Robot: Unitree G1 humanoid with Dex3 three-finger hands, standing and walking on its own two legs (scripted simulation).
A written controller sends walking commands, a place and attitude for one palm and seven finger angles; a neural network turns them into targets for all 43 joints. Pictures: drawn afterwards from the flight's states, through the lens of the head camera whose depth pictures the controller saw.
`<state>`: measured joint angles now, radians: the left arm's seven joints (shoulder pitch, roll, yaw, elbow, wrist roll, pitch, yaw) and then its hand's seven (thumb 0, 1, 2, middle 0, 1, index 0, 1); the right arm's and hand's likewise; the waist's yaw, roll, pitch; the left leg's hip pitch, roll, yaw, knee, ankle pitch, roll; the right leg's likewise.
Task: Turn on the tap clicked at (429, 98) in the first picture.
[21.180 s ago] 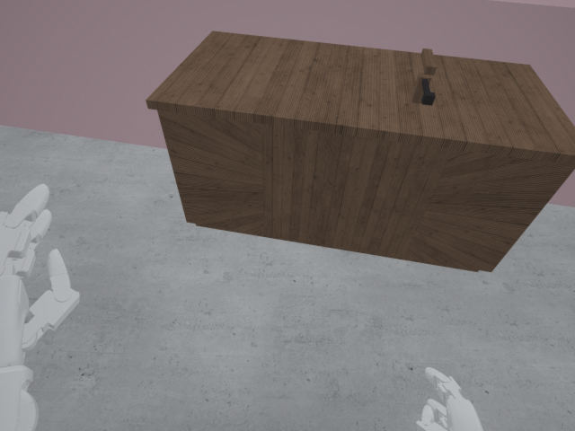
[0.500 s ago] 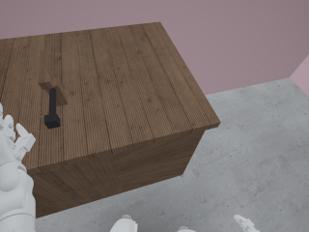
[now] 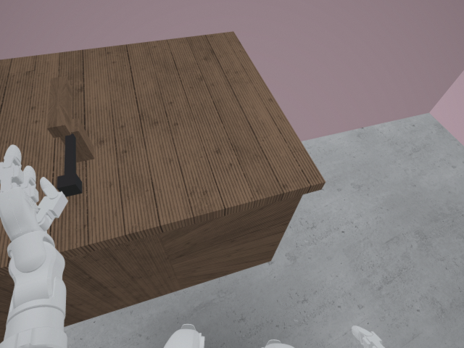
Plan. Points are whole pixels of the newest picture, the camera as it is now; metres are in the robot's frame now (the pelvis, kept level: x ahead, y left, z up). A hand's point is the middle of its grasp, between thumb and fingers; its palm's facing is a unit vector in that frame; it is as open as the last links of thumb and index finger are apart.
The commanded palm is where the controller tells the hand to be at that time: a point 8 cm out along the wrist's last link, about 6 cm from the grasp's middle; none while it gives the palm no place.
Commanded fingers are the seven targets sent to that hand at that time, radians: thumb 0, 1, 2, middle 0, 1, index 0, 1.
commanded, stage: push the lever round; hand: left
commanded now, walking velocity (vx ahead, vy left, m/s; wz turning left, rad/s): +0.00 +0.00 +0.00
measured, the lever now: (70, 185) +0.37 +0.29 +0.06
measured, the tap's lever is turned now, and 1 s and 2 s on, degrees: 0 18 49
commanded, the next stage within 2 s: none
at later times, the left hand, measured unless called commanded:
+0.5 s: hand (75, 194) +0.35 +0.28 +0.05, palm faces +0.57 -0.82 -0.06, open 7.7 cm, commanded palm +0.31 +0.30 +0.06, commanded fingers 0.00 0.90 0.90 -0.15 -0.15 -0.15 -0.15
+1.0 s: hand (92, 189) +0.36 +0.25 +0.05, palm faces +0.66 -0.75 -0.05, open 7.7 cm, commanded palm +0.32 +0.26 +0.06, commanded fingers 0.00 0.90 0.90 -0.15 -0.15 -0.15 -0.15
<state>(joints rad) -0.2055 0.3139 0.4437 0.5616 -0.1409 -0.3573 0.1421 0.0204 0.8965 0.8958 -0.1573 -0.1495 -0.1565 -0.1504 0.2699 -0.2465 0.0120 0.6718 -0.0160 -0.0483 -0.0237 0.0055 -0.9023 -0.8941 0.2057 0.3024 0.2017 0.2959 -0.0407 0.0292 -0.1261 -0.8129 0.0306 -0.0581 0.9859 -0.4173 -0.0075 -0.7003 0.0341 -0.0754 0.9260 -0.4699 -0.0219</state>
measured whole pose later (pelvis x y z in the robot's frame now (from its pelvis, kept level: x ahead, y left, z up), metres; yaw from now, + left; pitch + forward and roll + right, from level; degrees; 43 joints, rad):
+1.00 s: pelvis +0.00 +0.00 +0.00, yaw +1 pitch +13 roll -3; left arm -0.25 0.16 0.30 0.54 -0.03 -0.34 0.47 0.03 0.93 0.90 -0.16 -0.15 -0.16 -0.15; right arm 0.24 -0.22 0.00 0.69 -0.04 -0.02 0.00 0.01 -0.90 -0.89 0.20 0.30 0.20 0.30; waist -0.04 0.04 -0.14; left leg -0.79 0.02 -0.07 0.98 -0.42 -0.01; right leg -0.67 0.03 -0.08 0.92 -0.47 -0.02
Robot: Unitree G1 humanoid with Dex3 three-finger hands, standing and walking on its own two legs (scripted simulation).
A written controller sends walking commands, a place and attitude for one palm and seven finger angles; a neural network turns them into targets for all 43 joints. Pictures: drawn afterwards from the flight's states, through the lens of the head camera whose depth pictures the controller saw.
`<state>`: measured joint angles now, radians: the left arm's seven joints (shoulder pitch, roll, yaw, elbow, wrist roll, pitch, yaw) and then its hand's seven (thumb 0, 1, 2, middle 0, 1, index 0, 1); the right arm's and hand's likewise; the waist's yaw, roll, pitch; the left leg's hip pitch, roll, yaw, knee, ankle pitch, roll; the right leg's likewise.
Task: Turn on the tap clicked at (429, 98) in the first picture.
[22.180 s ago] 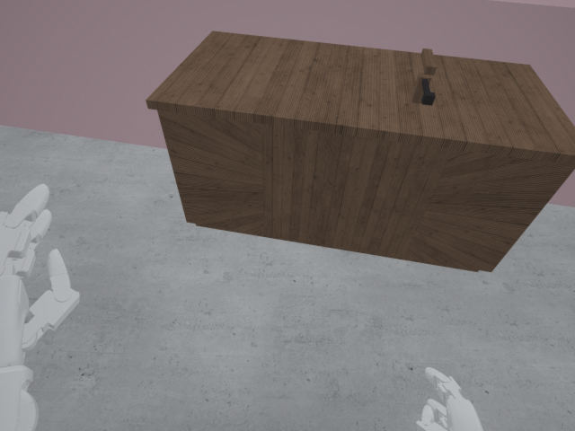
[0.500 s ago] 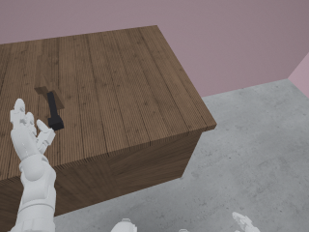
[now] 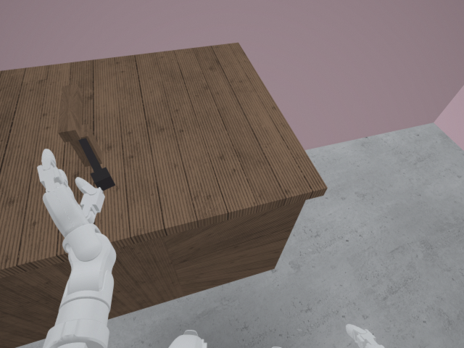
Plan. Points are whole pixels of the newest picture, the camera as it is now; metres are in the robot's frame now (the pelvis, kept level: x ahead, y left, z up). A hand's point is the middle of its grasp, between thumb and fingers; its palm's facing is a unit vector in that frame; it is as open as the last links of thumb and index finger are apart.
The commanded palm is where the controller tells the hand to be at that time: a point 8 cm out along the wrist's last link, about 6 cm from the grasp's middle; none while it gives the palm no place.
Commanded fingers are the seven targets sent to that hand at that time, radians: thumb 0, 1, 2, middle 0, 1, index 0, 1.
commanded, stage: push the lever round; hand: left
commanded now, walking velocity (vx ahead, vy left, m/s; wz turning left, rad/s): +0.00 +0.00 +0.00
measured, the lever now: (103, 179) +0.39 +0.25 +0.06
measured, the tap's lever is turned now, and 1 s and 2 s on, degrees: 18 49 77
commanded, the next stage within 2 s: lift the hand up off the lever in 1.74 s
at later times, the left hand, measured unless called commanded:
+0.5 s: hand (129, 180) +0.39 +0.20 +0.06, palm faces +0.73 -0.68 -0.07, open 7.6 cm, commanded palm +0.34 +0.21 +0.06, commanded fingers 0.00 0.90 0.90 -0.15 -0.15 -0.15 -0.15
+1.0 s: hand (143, 169) +0.42 +0.18 +0.06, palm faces +0.78 -0.62 -0.07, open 7.7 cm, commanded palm +0.37 +0.19 +0.06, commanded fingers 0.00 0.90 0.90 -0.15 -0.15 -0.15 -0.15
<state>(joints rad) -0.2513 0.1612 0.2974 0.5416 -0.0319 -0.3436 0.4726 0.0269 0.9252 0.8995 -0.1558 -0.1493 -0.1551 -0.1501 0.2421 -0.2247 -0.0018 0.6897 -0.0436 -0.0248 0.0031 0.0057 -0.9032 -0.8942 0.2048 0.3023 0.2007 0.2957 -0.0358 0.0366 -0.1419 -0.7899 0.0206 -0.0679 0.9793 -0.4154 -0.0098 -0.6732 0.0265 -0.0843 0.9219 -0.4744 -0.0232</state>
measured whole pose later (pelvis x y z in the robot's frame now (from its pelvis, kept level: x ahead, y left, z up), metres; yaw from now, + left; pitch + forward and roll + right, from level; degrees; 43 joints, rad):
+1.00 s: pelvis +0.01 -0.02 +0.00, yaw +1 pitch +15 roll -2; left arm -0.53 0.02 0.30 0.78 0.13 -0.29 0.86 0.00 0.92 0.91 -0.16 -0.15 -0.16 -0.15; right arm 0.22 -0.19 -0.03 0.74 -0.11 0.03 0.04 0.00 -0.90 -0.89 0.20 0.30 0.20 0.30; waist -0.07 0.04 -0.17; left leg -0.81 0.02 -0.09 0.97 -0.41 -0.03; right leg -0.70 0.03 -0.10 0.93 -0.49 -0.05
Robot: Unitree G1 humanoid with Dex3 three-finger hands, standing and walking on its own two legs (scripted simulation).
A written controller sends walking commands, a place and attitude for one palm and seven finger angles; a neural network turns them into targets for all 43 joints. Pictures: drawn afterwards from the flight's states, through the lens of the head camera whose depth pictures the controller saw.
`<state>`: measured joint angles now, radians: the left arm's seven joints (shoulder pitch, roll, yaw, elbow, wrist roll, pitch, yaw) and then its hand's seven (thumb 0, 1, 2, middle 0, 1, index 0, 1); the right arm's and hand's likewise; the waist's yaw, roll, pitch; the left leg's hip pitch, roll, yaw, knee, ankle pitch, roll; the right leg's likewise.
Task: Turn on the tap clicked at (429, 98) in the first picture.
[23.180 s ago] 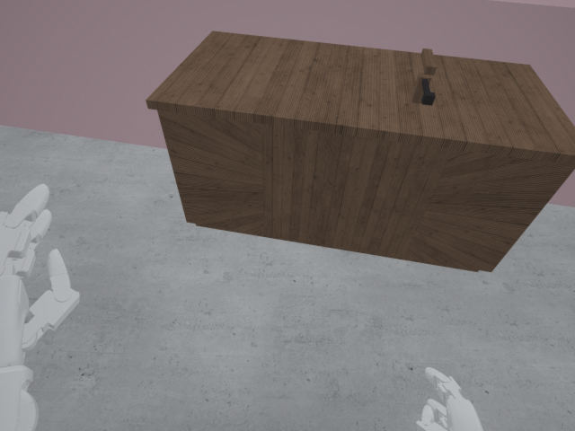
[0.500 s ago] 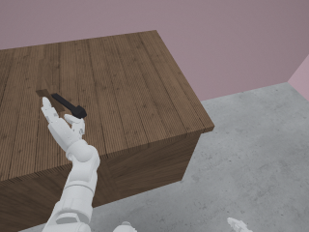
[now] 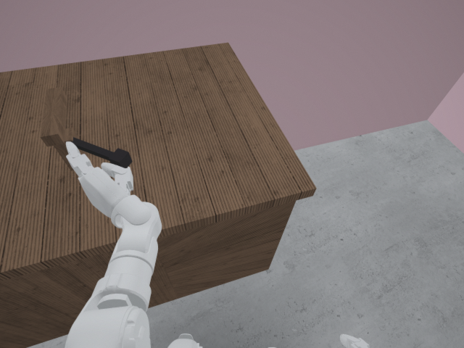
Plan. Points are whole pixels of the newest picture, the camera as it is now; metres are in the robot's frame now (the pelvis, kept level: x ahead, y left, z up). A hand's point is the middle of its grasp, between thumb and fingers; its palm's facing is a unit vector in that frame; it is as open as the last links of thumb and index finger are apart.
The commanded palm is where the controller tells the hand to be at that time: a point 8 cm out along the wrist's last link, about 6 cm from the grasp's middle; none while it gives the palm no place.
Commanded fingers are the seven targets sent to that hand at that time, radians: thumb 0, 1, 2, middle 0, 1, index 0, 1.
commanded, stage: push the lever round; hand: left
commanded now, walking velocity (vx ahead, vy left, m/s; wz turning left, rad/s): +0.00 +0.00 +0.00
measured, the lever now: (120, 160) +0.44 +0.22 +0.06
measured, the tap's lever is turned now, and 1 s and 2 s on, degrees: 49 77 77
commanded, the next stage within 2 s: lift the hand up off the lever in 0.74 s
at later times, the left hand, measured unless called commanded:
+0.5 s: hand (140, 156) +0.46 +0.18 +0.05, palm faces +0.81 -0.57 -0.11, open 7.6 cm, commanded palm +0.40 +0.19 +0.06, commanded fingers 0.00 0.90 0.90 -0.15 -0.15 -0.15 -0.15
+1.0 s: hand (143, 148) +0.48 +0.18 +0.05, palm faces +0.81 -0.58 -0.12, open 7.6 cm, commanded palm +0.42 +0.18 +0.06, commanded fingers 0.00 0.90 0.90 -0.15 -0.15 -0.15 -0.15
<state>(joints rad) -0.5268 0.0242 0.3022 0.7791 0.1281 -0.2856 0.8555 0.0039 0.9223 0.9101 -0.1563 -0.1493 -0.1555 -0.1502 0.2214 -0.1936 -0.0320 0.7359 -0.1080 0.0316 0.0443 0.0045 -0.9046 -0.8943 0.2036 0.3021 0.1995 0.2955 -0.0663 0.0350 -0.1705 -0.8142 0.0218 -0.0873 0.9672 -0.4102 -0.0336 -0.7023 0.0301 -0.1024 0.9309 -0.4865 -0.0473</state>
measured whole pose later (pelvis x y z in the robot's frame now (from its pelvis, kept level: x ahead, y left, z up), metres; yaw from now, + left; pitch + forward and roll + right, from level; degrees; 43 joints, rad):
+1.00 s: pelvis +0.02 +0.00 +0.00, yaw -1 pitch +20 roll -2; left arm -0.76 0.04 0.43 0.96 0.20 -0.24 0.97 0.00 0.95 0.92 -0.16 -0.15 -0.16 -0.15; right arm 0.29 -0.19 -0.05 0.78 -0.16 0.02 0.11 0.00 -0.91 -0.89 0.20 0.30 0.20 0.30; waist -0.11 0.04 -0.20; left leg -0.89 0.03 -0.08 0.98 -0.43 -0.03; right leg -0.78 0.04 -0.10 0.93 -0.49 -0.04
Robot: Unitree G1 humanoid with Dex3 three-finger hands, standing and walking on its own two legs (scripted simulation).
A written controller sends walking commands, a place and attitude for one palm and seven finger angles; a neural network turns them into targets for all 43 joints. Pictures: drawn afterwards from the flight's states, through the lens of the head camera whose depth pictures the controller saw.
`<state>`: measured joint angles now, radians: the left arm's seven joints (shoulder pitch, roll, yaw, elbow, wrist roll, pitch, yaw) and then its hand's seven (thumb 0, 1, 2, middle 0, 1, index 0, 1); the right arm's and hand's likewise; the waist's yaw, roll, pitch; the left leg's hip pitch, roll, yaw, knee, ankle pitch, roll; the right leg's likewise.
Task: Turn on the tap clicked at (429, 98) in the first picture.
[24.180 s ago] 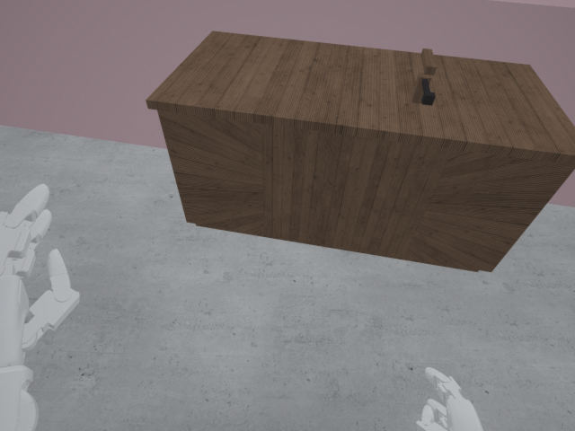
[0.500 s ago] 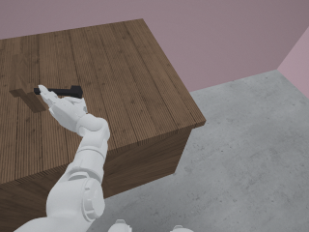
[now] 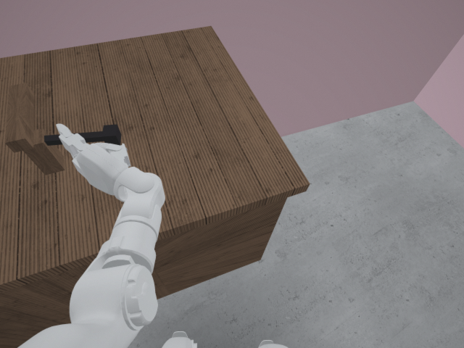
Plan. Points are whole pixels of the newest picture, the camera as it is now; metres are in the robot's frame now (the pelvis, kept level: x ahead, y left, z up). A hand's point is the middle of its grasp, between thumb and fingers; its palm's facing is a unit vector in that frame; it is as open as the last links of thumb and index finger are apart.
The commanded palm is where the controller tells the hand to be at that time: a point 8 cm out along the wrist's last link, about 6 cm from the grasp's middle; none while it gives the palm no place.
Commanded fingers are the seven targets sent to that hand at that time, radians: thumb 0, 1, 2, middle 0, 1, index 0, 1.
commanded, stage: lift the hand up off the lever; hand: left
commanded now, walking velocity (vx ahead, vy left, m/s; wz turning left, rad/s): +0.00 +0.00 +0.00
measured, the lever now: (112, 135) +0.49 +0.21 +0.06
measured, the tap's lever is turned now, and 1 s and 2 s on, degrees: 77 77 77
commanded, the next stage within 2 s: none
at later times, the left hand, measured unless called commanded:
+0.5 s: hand (115, 149) +0.44 +0.19 +0.08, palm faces +0.82 -0.57 -0.10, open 7.8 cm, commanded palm +0.38 +0.19 +0.08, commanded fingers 0.00 0.90 0.90 -0.15 -0.15 -0.15 -0.15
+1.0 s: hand (113, 147) +0.43 +0.18 +0.10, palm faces +0.82 -0.57 -0.10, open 7.8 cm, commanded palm +0.37 +0.19 +0.10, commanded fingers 0.00 0.90 0.90 -0.15 -0.15 -0.15 -0.15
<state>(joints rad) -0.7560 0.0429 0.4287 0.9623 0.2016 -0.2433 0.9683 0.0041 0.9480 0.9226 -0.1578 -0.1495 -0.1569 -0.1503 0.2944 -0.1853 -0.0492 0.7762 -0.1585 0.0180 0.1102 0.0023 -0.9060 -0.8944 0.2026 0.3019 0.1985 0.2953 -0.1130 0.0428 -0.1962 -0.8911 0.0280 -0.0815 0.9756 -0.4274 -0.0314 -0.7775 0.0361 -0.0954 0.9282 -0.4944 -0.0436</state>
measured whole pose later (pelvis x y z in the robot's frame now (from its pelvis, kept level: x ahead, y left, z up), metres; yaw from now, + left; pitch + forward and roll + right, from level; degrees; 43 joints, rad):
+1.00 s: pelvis +0.00 -0.01 +0.02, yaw +1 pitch +13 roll -2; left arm -0.65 -0.01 0.36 0.80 0.16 -0.11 0.94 0.02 0.90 0.90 -0.16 -0.15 -0.16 -0.15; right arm 0.26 -0.19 -0.04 0.76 -0.13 0.02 0.08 0.00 -0.91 -0.89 0.20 0.30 0.20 0.30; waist -0.08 0.04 -0.18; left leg -0.71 0.02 -0.08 0.86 -0.38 -0.04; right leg -0.60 0.03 -0.10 0.82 -0.45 -0.05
